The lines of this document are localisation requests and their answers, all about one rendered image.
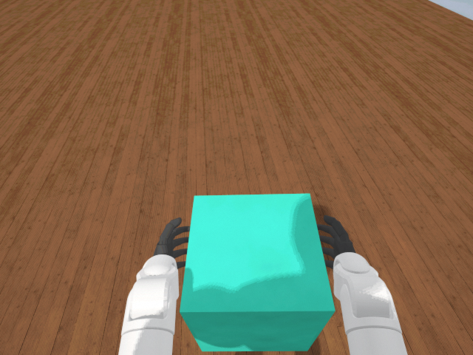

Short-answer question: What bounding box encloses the robot right forearm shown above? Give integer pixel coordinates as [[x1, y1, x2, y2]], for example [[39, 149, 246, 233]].
[[333, 252, 408, 355]]

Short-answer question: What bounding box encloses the robot left forearm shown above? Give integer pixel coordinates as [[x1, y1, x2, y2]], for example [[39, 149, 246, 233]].
[[118, 254, 179, 355]]

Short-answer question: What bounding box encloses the left robot hand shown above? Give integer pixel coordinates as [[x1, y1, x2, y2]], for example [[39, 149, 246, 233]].
[[153, 217, 190, 269]]

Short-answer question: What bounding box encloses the carton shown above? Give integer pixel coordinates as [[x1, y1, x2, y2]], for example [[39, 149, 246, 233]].
[[180, 194, 336, 351]]

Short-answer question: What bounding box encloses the right robot hand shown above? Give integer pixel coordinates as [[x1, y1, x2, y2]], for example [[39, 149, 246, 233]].
[[316, 215, 355, 269]]

